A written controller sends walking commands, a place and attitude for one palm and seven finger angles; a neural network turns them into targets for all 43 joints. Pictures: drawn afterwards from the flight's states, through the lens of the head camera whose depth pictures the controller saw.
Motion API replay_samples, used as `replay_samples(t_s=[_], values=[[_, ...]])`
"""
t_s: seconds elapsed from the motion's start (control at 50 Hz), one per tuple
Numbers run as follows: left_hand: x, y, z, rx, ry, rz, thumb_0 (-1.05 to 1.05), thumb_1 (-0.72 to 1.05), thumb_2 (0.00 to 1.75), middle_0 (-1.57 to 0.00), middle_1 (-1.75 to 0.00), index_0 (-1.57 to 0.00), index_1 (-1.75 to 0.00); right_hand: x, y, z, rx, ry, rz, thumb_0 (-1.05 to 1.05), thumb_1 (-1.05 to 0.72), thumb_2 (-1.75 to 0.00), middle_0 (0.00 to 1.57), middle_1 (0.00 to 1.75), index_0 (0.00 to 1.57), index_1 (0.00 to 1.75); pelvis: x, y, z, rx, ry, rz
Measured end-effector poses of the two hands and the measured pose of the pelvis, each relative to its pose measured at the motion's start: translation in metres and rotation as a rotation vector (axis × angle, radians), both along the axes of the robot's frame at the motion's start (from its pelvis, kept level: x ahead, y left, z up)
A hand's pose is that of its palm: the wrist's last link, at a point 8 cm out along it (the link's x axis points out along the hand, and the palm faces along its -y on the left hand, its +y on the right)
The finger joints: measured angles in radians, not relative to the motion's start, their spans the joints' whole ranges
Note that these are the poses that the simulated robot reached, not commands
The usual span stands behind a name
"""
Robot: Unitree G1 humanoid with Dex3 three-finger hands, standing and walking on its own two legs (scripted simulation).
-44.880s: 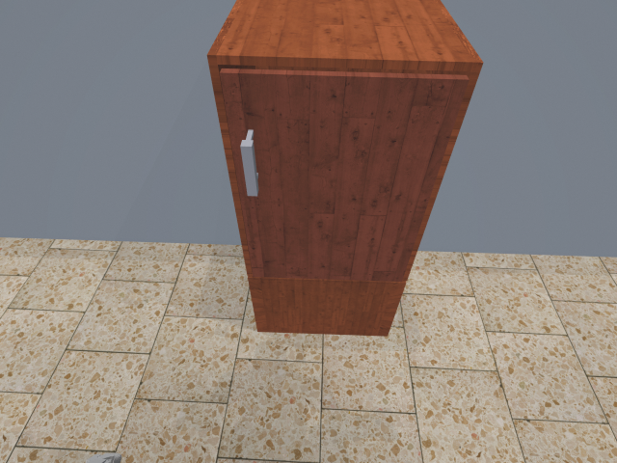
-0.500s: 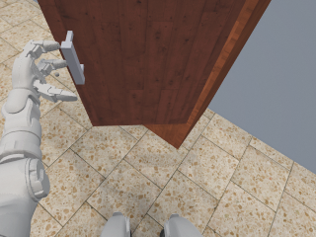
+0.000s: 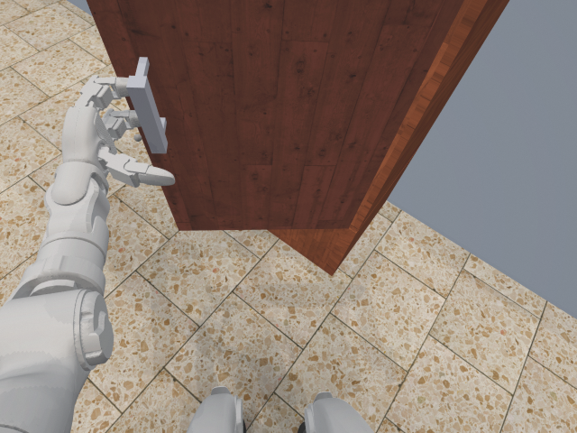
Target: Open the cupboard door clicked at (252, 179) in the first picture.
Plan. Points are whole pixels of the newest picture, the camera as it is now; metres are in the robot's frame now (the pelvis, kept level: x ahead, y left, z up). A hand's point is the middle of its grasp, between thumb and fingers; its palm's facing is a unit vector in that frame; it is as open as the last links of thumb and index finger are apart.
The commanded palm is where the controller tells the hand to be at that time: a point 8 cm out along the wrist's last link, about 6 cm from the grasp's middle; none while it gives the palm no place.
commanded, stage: slide the fingers in behind the handle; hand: left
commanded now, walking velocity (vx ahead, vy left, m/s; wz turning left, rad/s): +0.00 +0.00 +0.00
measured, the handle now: (151, 107) +0.54 +0.17 +0.09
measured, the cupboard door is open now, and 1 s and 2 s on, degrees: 40 39 45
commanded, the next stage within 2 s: close the thumb around the handle in 0.76 s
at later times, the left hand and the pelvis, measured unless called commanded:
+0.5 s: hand (162, 135) +0.50 +0.15 +0.09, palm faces +0.02 -1.00 +0.00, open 13.9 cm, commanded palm +0.47 +0.20 +0.09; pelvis +0.00 -0.01 +0.00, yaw +0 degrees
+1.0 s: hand (162, 137) +0.49 +0.15 +0.09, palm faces +0.02 -1.00 +0.01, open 13.5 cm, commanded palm +0.47 +0.20 +0.09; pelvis +0.00 -0.01 +0.00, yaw +0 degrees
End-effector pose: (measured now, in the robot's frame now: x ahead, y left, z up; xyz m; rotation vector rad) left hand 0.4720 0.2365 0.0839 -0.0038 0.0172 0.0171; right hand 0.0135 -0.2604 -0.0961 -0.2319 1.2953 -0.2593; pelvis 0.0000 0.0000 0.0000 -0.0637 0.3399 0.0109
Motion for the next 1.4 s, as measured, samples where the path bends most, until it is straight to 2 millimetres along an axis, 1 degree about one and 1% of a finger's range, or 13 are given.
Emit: replay_samples(t_s=[0.08, 0.22, 0.32, 0.36, 0.48, 0.72, 0.9, 0.96, 1.04, 1.12, 1.32, 1.4], values=[[0.001, -0.010, -0.001, -0.001, 0.002, -0.009, -0.01, -0.50, 0.30, -0.30, -1.20, -0.30, -1.21, -0.004, 0.000, -0.002, 0.004, 0.016, 0.001, 0.00, -0.90, -0.90, 0.20, 0.30, 0.20, 0.30, 0.000, 0.000, 0.000, 0.001, 0.001, 0.003], [0.003, -0.014, 0.001, 0.012, -0.003, 0.014, -0.01, -0.50, 0.30, -0.29, -1.21, -0.30, -1.21, -0.008, -0.002, -0.003, 0.013, 0.022, -0.001, 0.00, -0.90, -0.90, 0.20, 0.30, 0.20, 0.30, -0.001, -0.003, -0.001, 0.003, 0.002, 0.004], [0.003, -0.029, 0.001, -0.005, 0.001, -0.018, -0.01, -0.50, 0.30, -0.29, -1.21, -0.30, -1.21, -0.009, -0.004, -0.003, 0.019, 0.020, -0.008, 0.00, -0.90, -0.90, 0.20, 0.30, 0.20, 0.30, -0.001, -0.005, 0.000, 0.006, -0.003, 0.001], [0.003, -0.031, 0.001, -0.022, -0.001, -0.006, -0.01, -0.50, 0.30, -0.30, -1.21, -0.30, -1.20, -0.008, -0.005, -0.002, 0.018, 0.011, -0.011, 0.00, -0.90, -0.90, 0.20, 0.30, 0.20, 0.30, -0.001, -0.006, 0.000, 0.008, -0.005, -0.003], [0.003, -0.031, 0.001, 0.000, -0.003, 0.002, -0.01, -0.50, 0.30, -0.30, -1.20, -0.30, -1.21, -0.006, -0.007, -0.001, 0.018, -0.013, -0.016, 0.00, -0.90, -0.90, 0.20, 0.30, 0.20, 0.30, -0.001, -0.009, 0.000, 0.012, -0.008, -0.009], [0.004, -0.029, 0.001, -0.005, -0.001, -0.004, -0.01, -0.50, 0.30, -0.31, -1.20, -0.31, -1.20, -0.008, -0.012, -0.002, 0.009, -0.003, -0.020, 0.00, -0.90, -0.90, 0.20, 0.30, 0.20, 0.30, -0.002, -0.011, 0.000, 0.013, -0.003, -0.009], [0.000, -0.030, 0.001, 0.000, -0.003, -0.003, -0.01, -0.50, 0.30, -0.30, -1.20, -0.30, -1.20, -0.007, -0.010, -0.002, 0.017, -0.003, -0.022, 0.00, -0.90, -0.90, 0.20, 0.30, 0.20, 0.30, 0.000, -0.010, 0.001, 0.013, -0.008, -0.009], [-0.001, -0.032, 0.002, -0.003, -0.008, -0.001, -0.01, -0.47, 0.31, -0.30, -1.20, -0.30, -1.20, -0.005, -0.009, -0.002, 0.019, -0.007, -0.021, 0.00, -0.90, -0.90, 0.20, 0.30, 0.20, 0.30, 0.000, -0.010, 0.001, 0.014, -0.010, -0.009], [-0.003, -0.032, 0.003, -0.003, -0.009, -0.001, -0.01, -0.36, 0.36, -0.31, -1.21, -0.31, -1.21, -0.003, -0.008, -0.002, 0.023, -0.017, -0.020, 0.00, -0.90, -0.90, 0.20, 0.30, 0.20, 0.30, 0.001, -0.009, 0.002, 0.015, -0.015, -0.010], [-0.004, -0.033, 0.002, 0.004, 0.000, -0.002, -0.01, -0.20, 0.43, -0.32, -1.23, -0.32, -1.23, -0.001, -0.007, -0.002, 0.025, -0.025, -0.016, 0.00, -0.90, -0.90, 0.20, 0.30, 0.20, 0.30, 0.000, -0.009, 0.002, 0.014, -0.017, -0.008], [0.001, -0.039, 0.003, 0.010, -0.013, -0.009, 0.00, 0.32, 0.65, -0.36, -1.29, -0.36, -1.29, -0.003, -0.009, -0.005, 0.017, -0.012, -0.010, 0.00, -0.90, -0.90, 0.20, 0.30, 0.20, 0.30, -0.002, -0.009, -0.001, 0.014, -0.006, -0.004], [0.002, -0.038, 0.002, 0.006, -0.002, 0.005, 0.01, 0.54, 0.74, -0.37, -1.31, -0.37, -1.31, -0.006, -0.009, -0.006, 0.019, -0.003, -0.012, 0.00, -0.90, -0.90, 0.20, 0.30, 0.20, 0.30, -0.002, -0.009, -0.001, 0.015, -0.004, -0.006]])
